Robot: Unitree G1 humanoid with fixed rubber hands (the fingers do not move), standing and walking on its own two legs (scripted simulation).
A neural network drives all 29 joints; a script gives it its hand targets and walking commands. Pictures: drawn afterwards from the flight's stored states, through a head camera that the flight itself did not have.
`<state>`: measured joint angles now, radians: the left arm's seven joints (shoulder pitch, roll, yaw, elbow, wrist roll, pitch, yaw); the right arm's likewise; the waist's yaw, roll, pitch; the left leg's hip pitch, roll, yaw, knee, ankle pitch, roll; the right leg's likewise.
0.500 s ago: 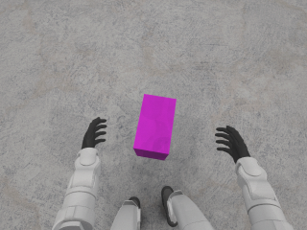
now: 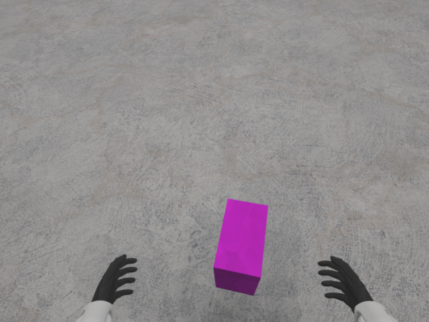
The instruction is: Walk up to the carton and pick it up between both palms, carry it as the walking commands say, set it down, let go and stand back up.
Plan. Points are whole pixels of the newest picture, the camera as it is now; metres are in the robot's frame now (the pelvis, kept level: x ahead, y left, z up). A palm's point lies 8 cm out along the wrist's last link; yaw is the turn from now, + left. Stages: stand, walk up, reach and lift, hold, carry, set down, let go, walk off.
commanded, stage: let go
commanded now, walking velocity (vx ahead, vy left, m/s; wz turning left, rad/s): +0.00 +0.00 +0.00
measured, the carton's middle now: (240, 248) +0.46 -0.07 -0.62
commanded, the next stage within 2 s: stand in 0.44 s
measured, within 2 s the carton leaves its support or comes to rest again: neither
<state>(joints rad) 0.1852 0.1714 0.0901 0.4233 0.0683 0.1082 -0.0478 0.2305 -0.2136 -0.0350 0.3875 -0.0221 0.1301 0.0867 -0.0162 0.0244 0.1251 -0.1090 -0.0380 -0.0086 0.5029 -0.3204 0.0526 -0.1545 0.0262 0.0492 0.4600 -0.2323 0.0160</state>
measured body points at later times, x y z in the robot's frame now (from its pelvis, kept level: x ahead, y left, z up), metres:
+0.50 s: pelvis +0.05 -0.01 +0.00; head +0.06 -0.03 +0.45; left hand +0.22 +0.22 -0.07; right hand +0.20 -0.25 -0.10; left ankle -0.03 +0.09 -0.74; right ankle +0.01 -0.13 -0.74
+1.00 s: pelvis +0.01 -0.04 +0.00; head -0.01 -0.06 +0.45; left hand +0.13 +0.25 -0.09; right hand +0.11 -0.34 -0.12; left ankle -0.03 +0.09 -0.74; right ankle +0.01 -0.13 -0.74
